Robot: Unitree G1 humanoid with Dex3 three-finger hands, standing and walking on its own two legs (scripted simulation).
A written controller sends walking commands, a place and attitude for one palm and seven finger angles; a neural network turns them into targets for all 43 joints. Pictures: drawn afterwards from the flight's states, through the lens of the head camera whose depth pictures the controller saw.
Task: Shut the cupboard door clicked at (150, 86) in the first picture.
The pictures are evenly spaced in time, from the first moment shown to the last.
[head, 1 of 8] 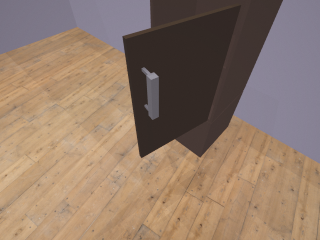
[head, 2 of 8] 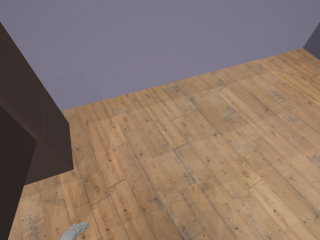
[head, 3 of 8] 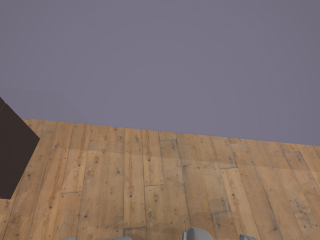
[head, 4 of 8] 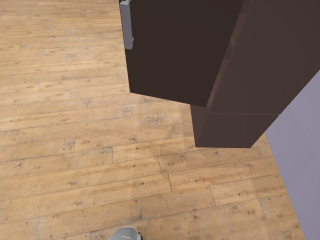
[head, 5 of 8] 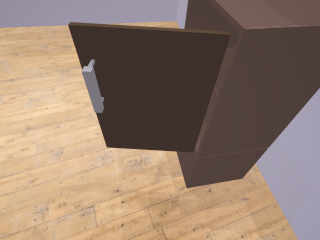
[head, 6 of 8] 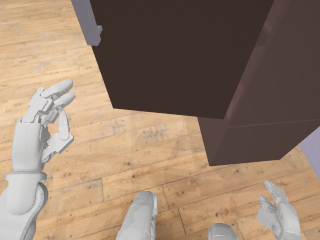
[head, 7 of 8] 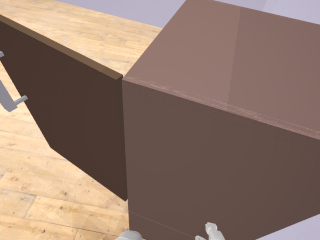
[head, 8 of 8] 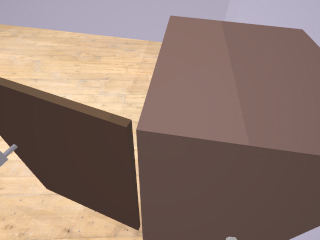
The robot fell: no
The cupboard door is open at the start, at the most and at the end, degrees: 77 77 77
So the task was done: no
